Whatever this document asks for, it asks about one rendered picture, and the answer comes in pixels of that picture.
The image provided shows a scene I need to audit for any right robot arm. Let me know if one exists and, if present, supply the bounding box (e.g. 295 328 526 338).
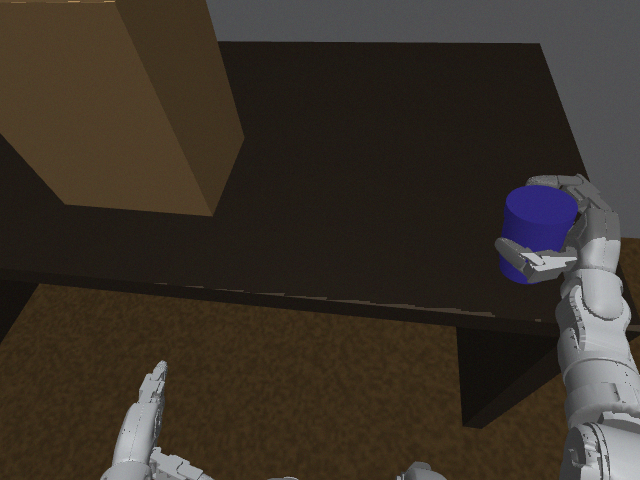
555 268 640 480

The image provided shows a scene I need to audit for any right robot hand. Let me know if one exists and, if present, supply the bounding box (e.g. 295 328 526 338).
495 174 621 283

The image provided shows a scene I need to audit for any left robot arm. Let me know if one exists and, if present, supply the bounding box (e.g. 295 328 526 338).
100 461 153 480

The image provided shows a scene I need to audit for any left robot hand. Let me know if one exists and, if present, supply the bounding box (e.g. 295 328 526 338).
111 361 215 480

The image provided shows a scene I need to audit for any desk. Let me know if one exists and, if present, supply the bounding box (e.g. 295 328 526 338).
0 41 640 429

